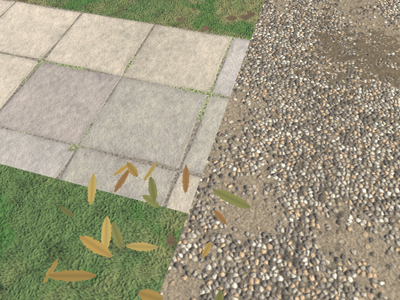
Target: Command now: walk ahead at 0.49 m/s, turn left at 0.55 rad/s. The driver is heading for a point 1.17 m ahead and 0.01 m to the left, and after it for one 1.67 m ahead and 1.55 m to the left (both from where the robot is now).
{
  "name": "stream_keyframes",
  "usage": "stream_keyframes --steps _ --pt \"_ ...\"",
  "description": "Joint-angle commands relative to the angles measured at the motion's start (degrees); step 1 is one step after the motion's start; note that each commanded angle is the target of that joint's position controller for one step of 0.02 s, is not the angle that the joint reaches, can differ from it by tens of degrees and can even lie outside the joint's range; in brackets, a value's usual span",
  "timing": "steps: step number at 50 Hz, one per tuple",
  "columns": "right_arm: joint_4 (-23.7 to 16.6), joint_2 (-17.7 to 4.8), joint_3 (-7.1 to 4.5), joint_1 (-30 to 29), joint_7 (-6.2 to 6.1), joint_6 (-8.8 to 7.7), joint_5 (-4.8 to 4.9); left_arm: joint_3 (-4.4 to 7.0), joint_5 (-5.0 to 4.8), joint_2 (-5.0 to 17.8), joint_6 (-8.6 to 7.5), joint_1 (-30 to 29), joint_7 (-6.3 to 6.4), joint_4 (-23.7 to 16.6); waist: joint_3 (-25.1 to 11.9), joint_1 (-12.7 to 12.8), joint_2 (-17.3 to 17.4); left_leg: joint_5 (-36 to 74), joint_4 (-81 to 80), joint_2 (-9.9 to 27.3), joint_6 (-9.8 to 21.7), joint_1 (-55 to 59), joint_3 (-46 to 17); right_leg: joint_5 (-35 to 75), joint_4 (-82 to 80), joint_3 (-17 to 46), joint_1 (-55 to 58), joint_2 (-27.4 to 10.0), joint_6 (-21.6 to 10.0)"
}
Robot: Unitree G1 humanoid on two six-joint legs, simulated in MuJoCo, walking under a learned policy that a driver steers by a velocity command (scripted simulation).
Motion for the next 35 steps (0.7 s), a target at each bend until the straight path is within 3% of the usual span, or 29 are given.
stream_keyframes --steps 1,2,3,4,5,6,8,11,15,18,22,23,25,27,28,29,30,31,32,33,35 --pt "4.9 -12.7 -4.76 25.4 -1.58 0.1 -0.2 2.38 0.7 10.4 -0.41 -6.8 -0.66 -6.3 -13.1 -13.4 2.2 -6.5 -6.5 8.9 7.9 35.0 -16.8 29.4 45.8 2.1 -24.2 -8.0 -0.1" --pt "2.8 -16.7 -5.45 21.4 -1.76 0.23 -0.11 1.59 0.85 5.6 -0.68 -2.0 -1.35 -9.5 -16.8 -6.0 10.4 3.1 -7.5 22.5 16.7 45.8 -45.4 -6.1 63.4 9.7 -43.5 0.5 0.9" --pt "3.0 -15.4 -5.72 20.8 -2.14 0.6 1.67 1.99 0.89 9.1 -1.35 -6.7 -2.0 -11.2 -15.0 -8.5 3.8 -13.8 -17.9 23.5 18.9 43.7 -50.3 -0.1 63.0 17.5 -52.1 -1.2 0.4" --pt "2.4 -12.2 -4.98 17.0 -2.55 0.58 1.9 2.18 0.56 10.9 -2.07 -10.2 -2.5 -12.3 -5.8 -6.2 -0.8 -18.8 -22.9 22.8 15.7 34.0 -45.2 5.9 56.6 17.5 -52.9 -4.5 0.1" --pt "2.2 -9.5 -4.3 14.1 -2.55 0.35 1.6 2.53 0.51 11.4 -2.2 -10.9 -2.56 -12.1 -0.9 -3.0 -4.9 -13.6 -24.8 20.3 12.4 25.3 -40.8 8.5 50.8 16.8 -49.1 -6.3 0.4" --pt "2.2 -8.5 -3.85 13.1 -2.63 -0.36 1.52 2.38 1.25 10.6 -1.32 -10.5 -2.42 -11.9 0.3 -0.8 -6.8 -5.0 -24.6 17.5 10.4 20.2 -36.5 8.8 47.2 17.0 -45.1 -7.5 1.4" --pt "2.3 -8.6 -3.5 13.4 -2.59 -1.89 1.73 1.89 2.42 8.5 1.16 -9.3 -2.75 -11.8 -0.5 1.1 -5.9 5.3 -24.5 13.5 8.6 14.3 -29.7 9.0 41.8 16.2 -39.3 -8.7 3.1" --pt "3.2 -10.8 -3.95 16.9 -2.53 -2.64 1.95 1.78 2.29 7.8 2.47 -14.6 -3.15 -14.6 -0.8 -0.1 -2.2 12.3 -24.2 9.9 6.0 13.2 -25.3 15.8 34.1 14.1 -40.7 -9.0 4.8" --pt "4.4 -10.5 -3.84 24.0 -2.68 -2.15 2.05 1.86 1.93 8.4 3.01 -24.1 -3.53 -17.9 -1.5 -4.5 1.4 15.8 -22.5 9.1 1.6 21.2 -26.0 25.2 24.6 13.6 -47.2 -8.0 5.2" --pt "5.4 -9.5 -3.27 27.6 -3.12 -2.29 1.88 1.41 1.8 7.9 2.9 -28.6 -4.07 -19.1 -1.7 -6.7 2.4 19.5 -21.6 9.5 0.2 27.6 -25.1 28.2 18.5 12.7 -49.0 -7.0 4.4" --pt "6.6 -9.3 -2.57 30.5 -3.72 -2.85 0.73 0.63 1.05 7.6 2.16 -35.1 -4.79 -21.1 -0.1 -9.1 3.5 26.4 -21.4 11.8 -0.2 34.1 -23.2 27.3 10.0 9.9 -47.5 -5.1 1.5" --pt "6.8 -9.8 -2.55 30.3 -3.9 -2.99 0.37 0.66 0.85 7.9 1.92 -35.4 -4.88 -21.4 0.1 -8.7 3.8 28.5 -21.1 12.9 -0.2 35.4 -22.7 26.1 8.3 9.9 -46.1 -4.6 0.3" --pt "6.7 -10.8 -2.53 27.4 -4.27 -3.32 0.05 1.15 0.58 9.1 1.51 -30.6 -4.68 -20.2 -1.0 -5.1 4.5 39.8 -17.8 14.0 -1.6 35.4 -20.0 21.8 4.9 9.6 -37.6 -2.4 -2.4" --pt "6.9 -11.8 -2.6 25.6 -4.32 -3.39 -0.34 2.43 0.29 11.6 1.04 -17.6 -3.71 -15.8 -7.3 0.8 4.2 52.9 -4.2 13.4 -2.8 35.5 -17.3 18.3 2.3 9.0 -23.5 1.4 -5.1" --pt "6.5 -11.8 -2.47 24.3 -4.22 -3.49 -0.04 3.1 0.89 12.8 0.6 -8.2 -3.02 -12.9 -11.7 5.3 2.7 46.4 7.4 12.0 -3.4 29.1 -15.2 20.2 0.2 11.8 -10.9 -1.1 -7.1" --pt "4.5 -8.5 -1.48 25.7 -3.98 -3.93 0.97 4.39 2.19 17.5 0.57 0.2 -2.29 -11.6 -19.1 6.7 -5.3 24.6 26.2 7.5 -5.0 14.8 -11.9 15.5 0.9 30.2 4.6 -14.4 -12.0" --pt "5.0 -7.9 -1.72 30.4 -3.51 -4.05 1.88 5.28 1.03 18.6 1.35 -0.4 -3.09 -10.4 -22.4 2.9 -16.9 -19.8 43.1 -2.7 -7.5 -1.6 -9.9 18.8 -6.5 56.6 12.5 -24.1 -20.0" --pt "4.0 -11.1 -2.02 26.2 -3.49 -4.23 -0.23 4.83 -0.64 15.6 1.72 -6.5 -4.0 -11.4 -14.1 0.8 -7.8 -16.9 44.7 1.8 -6.4 -8.1 -14.6 13.7 -9.5 54.6 6.1 -21.3 -18.7" --pt "2.6 -10.8 -1.85 20.4 -3.04 -4.63 -0.23 4.39 -0.71 13.1 1.77 -10.8 -4.24 -12.3 -7.9 0.4 -3.4 -12.4 42.6 4.4 -6.7 -9.2 -14.4 14.3 -10.8 46.5 -1.4 -19.6 -17.9" --pt "1.5 -9.8 -1.55 17.9 -2.71 -4.79 -0.22 3.94 -0.17 11.1 1.67 -12.0 -4.22 -12.1 -4.0 -0.8 -0.4 -10.6 38.6 6.3 -6.8 -8.2 -13.8 19.3 -12.4 41.6 -7.9 -17.0 -16.2" --pt "0.3 -8.3 -1.15 17.5 -2.35 -3.33 -1.06 3.56 -0.16 10.2 1.03 -11.2 -3.91 -10.7 -2.8 -3.4 -1.3 -10.2 33.0 8.1 -8.3 -4.6 -13.4 26.9 -13.6 35.9 -14.2 -12.7 -13.9"
Next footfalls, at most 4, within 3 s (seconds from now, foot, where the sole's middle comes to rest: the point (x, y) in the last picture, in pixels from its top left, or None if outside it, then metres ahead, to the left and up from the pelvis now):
0.02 left None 0.15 0.02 -0.75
0.56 right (238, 279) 0.50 -0.06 -0.75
1.10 left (187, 203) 0.78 0.12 -0.75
1.62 right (254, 159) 0.98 -0.14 -0.75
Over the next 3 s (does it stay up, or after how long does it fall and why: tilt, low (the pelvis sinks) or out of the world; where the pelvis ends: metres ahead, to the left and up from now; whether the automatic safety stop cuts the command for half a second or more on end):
stays up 1.09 -0.08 0.03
